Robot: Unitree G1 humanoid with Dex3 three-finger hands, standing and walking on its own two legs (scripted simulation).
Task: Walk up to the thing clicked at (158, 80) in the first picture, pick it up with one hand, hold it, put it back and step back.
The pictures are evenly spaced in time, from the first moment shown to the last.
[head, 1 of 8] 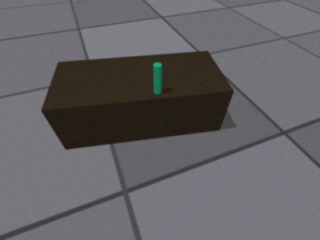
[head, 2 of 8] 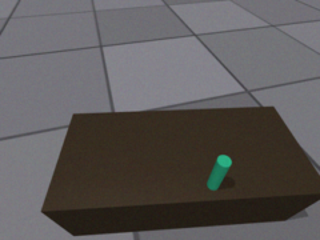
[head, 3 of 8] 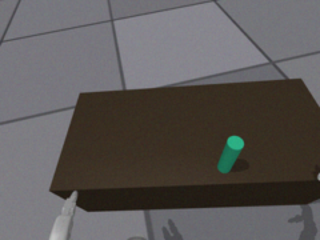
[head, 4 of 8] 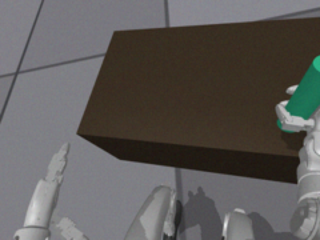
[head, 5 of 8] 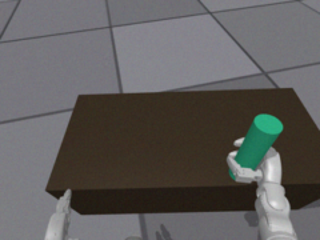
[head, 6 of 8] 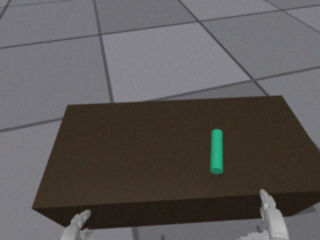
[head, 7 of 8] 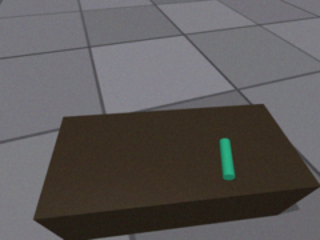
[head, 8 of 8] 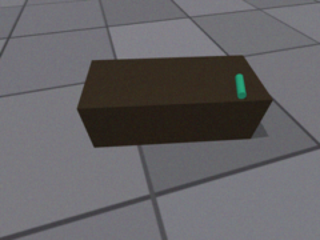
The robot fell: no
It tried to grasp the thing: yes
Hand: right
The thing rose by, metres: 0.30
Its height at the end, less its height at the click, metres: -0.08
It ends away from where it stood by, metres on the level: 0.34
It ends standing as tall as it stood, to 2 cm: no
